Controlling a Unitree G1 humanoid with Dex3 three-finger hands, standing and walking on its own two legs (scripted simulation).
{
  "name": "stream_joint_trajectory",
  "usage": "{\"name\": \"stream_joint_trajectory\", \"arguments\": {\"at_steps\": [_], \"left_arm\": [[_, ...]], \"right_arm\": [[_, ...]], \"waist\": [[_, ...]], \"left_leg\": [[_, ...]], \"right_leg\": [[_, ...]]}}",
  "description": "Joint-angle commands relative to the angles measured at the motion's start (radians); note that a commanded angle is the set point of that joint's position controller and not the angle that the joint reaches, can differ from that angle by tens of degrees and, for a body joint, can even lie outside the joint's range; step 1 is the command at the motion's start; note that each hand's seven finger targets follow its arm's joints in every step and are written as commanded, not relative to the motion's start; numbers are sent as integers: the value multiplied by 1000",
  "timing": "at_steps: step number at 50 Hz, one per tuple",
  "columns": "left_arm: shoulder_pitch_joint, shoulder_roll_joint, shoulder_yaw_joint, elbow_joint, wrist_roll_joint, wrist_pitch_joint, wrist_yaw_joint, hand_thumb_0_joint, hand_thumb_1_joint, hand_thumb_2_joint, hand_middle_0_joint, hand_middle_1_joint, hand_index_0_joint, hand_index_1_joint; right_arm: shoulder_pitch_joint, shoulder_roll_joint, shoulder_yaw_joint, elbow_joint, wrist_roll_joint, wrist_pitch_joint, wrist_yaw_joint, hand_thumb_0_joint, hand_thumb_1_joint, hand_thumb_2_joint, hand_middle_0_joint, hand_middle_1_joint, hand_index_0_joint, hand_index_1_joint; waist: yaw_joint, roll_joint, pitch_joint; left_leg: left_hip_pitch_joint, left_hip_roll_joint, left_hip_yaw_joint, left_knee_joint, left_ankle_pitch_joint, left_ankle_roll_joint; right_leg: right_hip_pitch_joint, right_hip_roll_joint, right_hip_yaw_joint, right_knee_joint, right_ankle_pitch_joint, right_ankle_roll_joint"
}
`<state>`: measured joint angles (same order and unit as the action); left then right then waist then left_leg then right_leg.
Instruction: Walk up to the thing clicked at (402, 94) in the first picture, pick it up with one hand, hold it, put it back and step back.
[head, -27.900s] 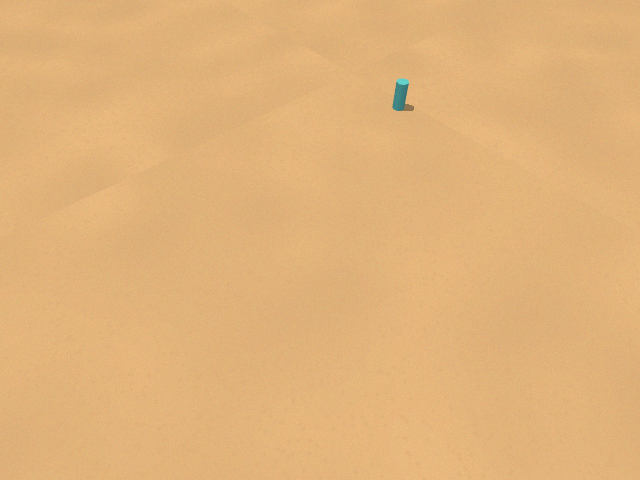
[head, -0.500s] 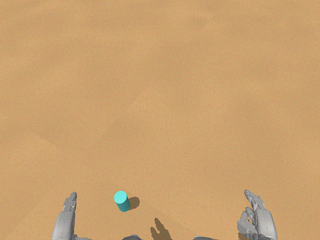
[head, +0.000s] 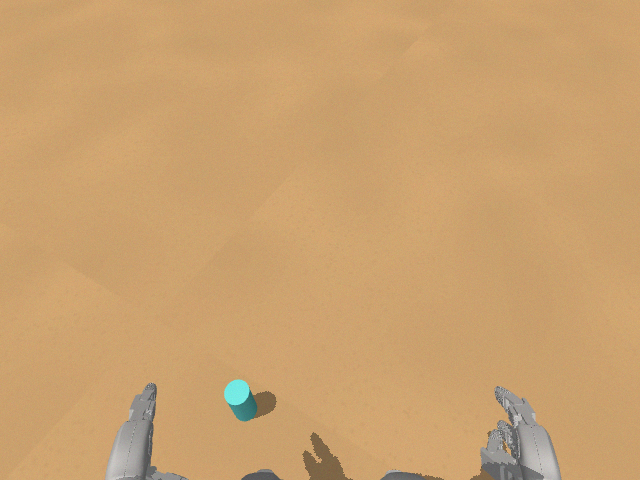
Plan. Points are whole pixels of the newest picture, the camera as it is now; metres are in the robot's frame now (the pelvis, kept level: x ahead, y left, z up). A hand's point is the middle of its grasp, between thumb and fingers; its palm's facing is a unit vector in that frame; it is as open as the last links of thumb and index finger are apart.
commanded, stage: home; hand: left
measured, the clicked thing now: (241, 401) +0.41 +0.23 -0.64
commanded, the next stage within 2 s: stand in 1.04 s
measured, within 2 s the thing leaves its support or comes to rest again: neither
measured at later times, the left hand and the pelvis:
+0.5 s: hand (184, 465) +0.16 +0.18 -0.06, palm faces +0.10 -0.96 -0.27, open 17.4 cm; pelvis -0.01 +0.00 +0.00, yaw +0 degrees
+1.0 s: hand (177, 455) +0.17 +0.19 -0.06, palm faces +0.09 -0.96 -0.28, open 17.4 cm; pelvis +0.00 +0.01 +0.00, yaw +0 degrees
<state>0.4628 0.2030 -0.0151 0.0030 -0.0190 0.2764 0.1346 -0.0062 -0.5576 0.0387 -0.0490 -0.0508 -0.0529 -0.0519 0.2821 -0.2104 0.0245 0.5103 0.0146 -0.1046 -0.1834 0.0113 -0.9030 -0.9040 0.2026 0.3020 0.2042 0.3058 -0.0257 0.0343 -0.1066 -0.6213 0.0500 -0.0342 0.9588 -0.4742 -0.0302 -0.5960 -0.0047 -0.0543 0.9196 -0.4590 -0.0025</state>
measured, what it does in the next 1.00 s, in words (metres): stands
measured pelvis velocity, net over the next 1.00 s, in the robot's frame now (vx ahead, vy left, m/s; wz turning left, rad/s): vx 0.00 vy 0.01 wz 0.00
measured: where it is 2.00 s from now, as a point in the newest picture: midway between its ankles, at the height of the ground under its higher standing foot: outside the picture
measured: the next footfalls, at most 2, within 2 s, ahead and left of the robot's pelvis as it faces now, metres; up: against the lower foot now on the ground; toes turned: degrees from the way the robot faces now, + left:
none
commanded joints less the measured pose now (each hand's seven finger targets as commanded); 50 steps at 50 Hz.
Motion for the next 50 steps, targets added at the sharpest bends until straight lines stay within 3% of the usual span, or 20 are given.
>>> {"name": "stream_joint_trajectory", "arguments": {"at_steps": [1, 3, 5, 8, 9, 10, 11, 12, 14, 16, 18, 24, 26, 30, 32, 34, 38, 39, 46, 50], "left_arm": [[-5, 102, 60, -181, 12, -55, 14, 0, -585, 36, -46, -49, -45, -49], [-4, 75, 43, -143, 12, -52, 11, 0, -561, 50, -48, -53, -48, -53], [-46, 125, 75, -223, 13, -61, 13, 0, -556, 53, -49, -55, -48, -54], [-9, 88, 51, -158, 13, -55, 9, 0, -549, 56, -49, -55, -49, -55], [-42, 115, 72, -218, 13, -62, 13, 0, -531, 67, -51, -58, -51, -58], [9, 80, 50, -127, 16, -55, 9, 0, -551, 55, -49, -55, -49, -55], [-31, 110, 64, -206, 14, -61, 9, 0, -554, 54, -49, -55, -49, -55], [-7, 91, 59, -152, 14, -56, 9, 0, -542, 61, -50, -57, -50, -57], [-56, 126, 76, -216, 15, -61, 11, 0, -543, 60, -50, -57, -50, -56], [-11, 82, 46, -136, 14, -56, 6, 0, -573, 43, -47, -52, -47, -52], [-33, 97, 64, -174, 12, -58, 9, 0, -523, 72, -52, -60, -52, -60], [-49, 115, 75, -199, 14, -62, 10, 0, -553, 54, -49, -55, -49, -55], [-16, 85, 54, -144, 13, -58, 6, 0, -541, 61, -50, -57, -50, -57], [-70, 138, 86, -248, 14, -68, 10, 0, -546, 59, -50, -57, -49, -56], [-9, 89, 48, -174, 16, -62, 6, 0, -545, 59, -50, -57, -49, -56], [-6, 77, 49, -163, 13, -59, 7, 0, -534, 66, -51, -59, -51, -59], [-51, 122, 73, -228, 16, -67, 11, 0, -539, 63, -50, -58, -50, -58], [-7, 85, 53, -157, 18, -63, 8, 0, -547, 58, -49, -57, -49, -56], [-43, 113, 71, -208, 16, -64, 11, 0, -542, 61, -50, -58, -50, -58], [-11, 87, 53, -182, 16, -59, 9, 0, -518, 75, -52, -62, -52, -62]], "right_arm": [[-67, -107, -44, -163, -1, -62, -8, 0, -898, -901, 200, 301, 200, 301], [-74, -109, -44, -162, -2, -66, -6, 0, -898, -901, 200, 301, 200, 301], [-71, -113, -49, -164, -1, -65, -8, 0, -898, -901, 200, 301, 200, 301], [-79, -107, -43, -161, -1, -69, -6, 0, -898, -901, 200, 301, 200, 301], [-71, -107, -46, -157, -5, -70, -9, 0, -898, -901, 200, 301, 200, 301], [-75, -110, -46, -160, -4, -69, -10, 0, -898, -901, 200, 301, 200, 301], [-73, -109, -47, -161, -4, -70, -12, 0, -898, -901, 200, 301, 200, 301], [-74, -111, -47, -162, -4, -69, -10, 0, -898, -901, 200, 301, 200, 301], [-75, -111, -45, -160, -2, -71, -12, 0, -898, -901, 200, 301, 200, 301], [-80, -106, -40, -157, -3, -74, -11, 0, -898, -901, 200, 301, 200, 301], [-81, -106, -41, -162, -3, -76, -12, 0, -899, -901, 200, 300, 200, 300], [-78, -103, -41, -158, -4, -78, -15, 0, -898, -901, 200, 301, 200, 301], [-80, -102, -38, -161, -4, -81, -16, 0, -899, -901, 200, 300, 200, 300], [-73, -107, -44, -156, -3, -81, -16, 0, -899, -901, 200, 300, 200, 300], [-67, -102, -40, -150, -5, -84, -17, 0, -899, -901, 200, 301, 200, 301], [-73, -102, -40, -152, -5, -85, -16, 0, -899, -901, 200, 300, 200, 300], [-70, -110, -46, -153, -5, -83, -15, 0, -899, -901, 200, 300, 200, 300], [-68, -101, -41, -143, -7, -84, -13, 0, -899, -901, 200, 300, 200, 300], [-69, -108, -45, -150, -7, -83, -11, 0, -899, -901, 200, 300, 200, 300], [-69, -106, -44, -153, -6, -83, -11, 0, -899, -901, 200, 300, 200, 300]], "waist": [[-1, -19, -89], [-12, -34, -82], [3, -9, -117], [-5, -35, -77], [2, -12, -123], [-4, -31, -90], [1, -18, -117], [-6, -30, -101], [-4, -13, -93], [-9, -32, -57], [2, -13, -65], [5, -11, -84], [-3, -39, -73], [11, 12, -100], [-2, -26, -83], [2, -17, -87], [6, 15, -90], [0, -23, -71], [8, 10, -105], [7, 3, -105]], "left_leg": [[74, -44, 36, -136, 227, 36], [71, -41, 33, -140, 208, 37], [78, -44, 35, -137, 214, 38], [61, -45, 37, -144, 172, 39], [78, -44, 35, -140, 197, 38], [69, -44, 39, -142, 189, 39], [79, -44, 36, -141, 200, 39], [67, -46, 39, -139, 192, 40], [74, -46, 42, -144, 172, 40], [58, -45, 39, -155, 141, 40], [57, -46, 37, -160, 130, 39], [66, -46, 40, -153, 147, 38], [61, -47, 40, -150, 147, 41], [80, -46, 37, -157, 164, 35], [82, -43, 35, -151, 185, 37], [75, -44, 34, -150, 193, 36], [81, -43, 33, -156, 190, 33], [79, -39, 28, -158, 192, 33], [85, -37, 20, -160, 224, 29], [94, -36, 24, -157, 248, 30]], "right_leg": [[66, 18, -1, -165, 226, 5], [61, 21, -2, -164, 207, 5], [71, 16, 1, -168, 214, 4], [55, 17, 1, -177, 169, 6], [75, 16, 2, -170, 193, 4], [58, 18, 1, -172, 188, 5], [75, 17, 1, -172, 199, 5], [66, 17, 2, -173, 194, 6], [56, 12, 9, -185, 171, 7], [42, 17, 2, -185, 139, 6], [51, 15, 0, -186, 124, 3], [57, 15, 1, -188, 143, 4], [56, 15, 2, -190, 144, 8], [64, 16, -1, -179, 154, 0], [62, 20, -4, -173, 177, 3], [63, 20, -6, -168, 187, 1], [58, 21, -7, -169, 178, -2], [57, 26, -14, -162, 175, 0], [73, 28, -16, -150, 201, -4], [76, 26, -14, -146, 224, -5]]}}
